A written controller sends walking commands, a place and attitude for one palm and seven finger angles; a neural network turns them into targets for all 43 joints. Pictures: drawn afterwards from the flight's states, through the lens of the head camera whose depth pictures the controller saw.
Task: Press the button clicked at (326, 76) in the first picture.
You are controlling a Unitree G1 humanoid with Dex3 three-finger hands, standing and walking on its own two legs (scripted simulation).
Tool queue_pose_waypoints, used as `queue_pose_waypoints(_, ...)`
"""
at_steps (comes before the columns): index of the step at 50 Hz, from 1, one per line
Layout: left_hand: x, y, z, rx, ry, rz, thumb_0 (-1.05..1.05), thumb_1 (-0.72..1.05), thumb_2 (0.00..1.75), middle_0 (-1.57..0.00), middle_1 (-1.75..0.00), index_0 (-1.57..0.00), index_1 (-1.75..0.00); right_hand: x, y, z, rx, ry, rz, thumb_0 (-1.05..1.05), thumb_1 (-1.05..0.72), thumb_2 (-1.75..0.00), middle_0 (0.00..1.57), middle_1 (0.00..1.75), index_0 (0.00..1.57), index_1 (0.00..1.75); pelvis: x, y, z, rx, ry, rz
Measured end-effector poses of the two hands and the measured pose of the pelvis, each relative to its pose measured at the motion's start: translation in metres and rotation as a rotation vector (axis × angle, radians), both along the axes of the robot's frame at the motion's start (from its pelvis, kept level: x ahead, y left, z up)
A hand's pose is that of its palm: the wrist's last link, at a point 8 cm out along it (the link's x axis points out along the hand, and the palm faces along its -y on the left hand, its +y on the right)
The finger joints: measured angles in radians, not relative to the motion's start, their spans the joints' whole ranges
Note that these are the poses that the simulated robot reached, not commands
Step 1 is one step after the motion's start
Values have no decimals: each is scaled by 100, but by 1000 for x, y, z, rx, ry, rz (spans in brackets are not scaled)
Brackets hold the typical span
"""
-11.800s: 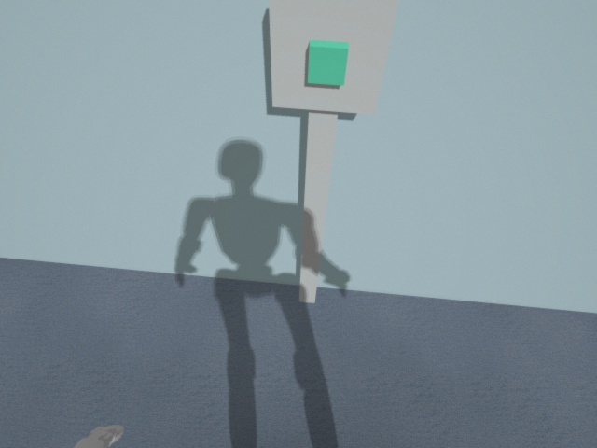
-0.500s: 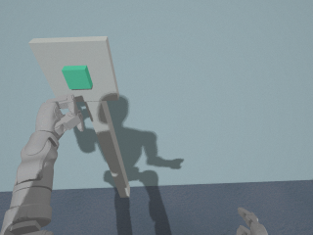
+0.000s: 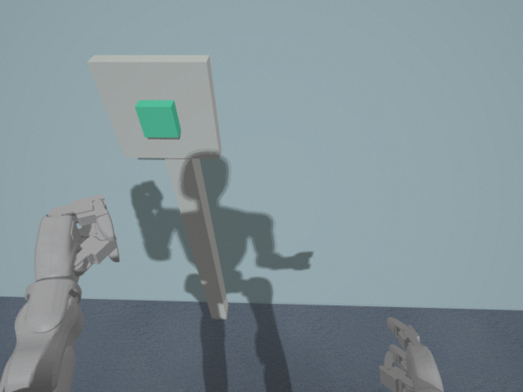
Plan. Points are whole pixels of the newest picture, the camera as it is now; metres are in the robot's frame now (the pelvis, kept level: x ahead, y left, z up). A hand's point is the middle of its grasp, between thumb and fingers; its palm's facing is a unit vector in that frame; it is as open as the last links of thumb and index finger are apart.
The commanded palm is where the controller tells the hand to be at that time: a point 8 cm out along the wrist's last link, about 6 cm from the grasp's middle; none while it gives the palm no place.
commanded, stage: draw the hand back to the body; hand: left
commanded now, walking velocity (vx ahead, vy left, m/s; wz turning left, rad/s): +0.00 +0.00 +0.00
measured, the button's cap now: (159, 118) +0.52 +0.25 +0.17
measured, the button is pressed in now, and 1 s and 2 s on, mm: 0 0 0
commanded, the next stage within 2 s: step back with the hand held close in 0.76 s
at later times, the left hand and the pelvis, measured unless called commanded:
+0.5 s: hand (72, 268) +0.21 +0.25 +0.16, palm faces +0.39 -0.85 -0.36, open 3.1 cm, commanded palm +0.16 +0.29 +0.18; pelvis +0.02 +0.01 +0.00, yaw -1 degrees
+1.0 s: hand (73, 253) +0.22 +0.25 +0.17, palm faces +0.39 -0.82 -0.42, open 3.1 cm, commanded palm +0.16 +0.29 +0.17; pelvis +0.03 +0.01 +0.00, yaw +0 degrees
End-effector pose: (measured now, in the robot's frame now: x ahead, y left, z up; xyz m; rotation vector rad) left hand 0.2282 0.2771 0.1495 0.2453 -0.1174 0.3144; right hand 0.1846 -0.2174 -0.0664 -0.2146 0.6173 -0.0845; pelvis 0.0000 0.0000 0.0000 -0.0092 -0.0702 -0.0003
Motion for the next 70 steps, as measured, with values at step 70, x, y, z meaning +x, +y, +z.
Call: queue_pose_waypoints(70, -98, 34, 28, 303, -43, -31, 1, 88, 90, -131, -150, -131, -150, -51, 8, 1, -46, 96, -120, 2, -90, -90, 20, 30, 20, 30, -31, 34, -6, -23, 62, -27)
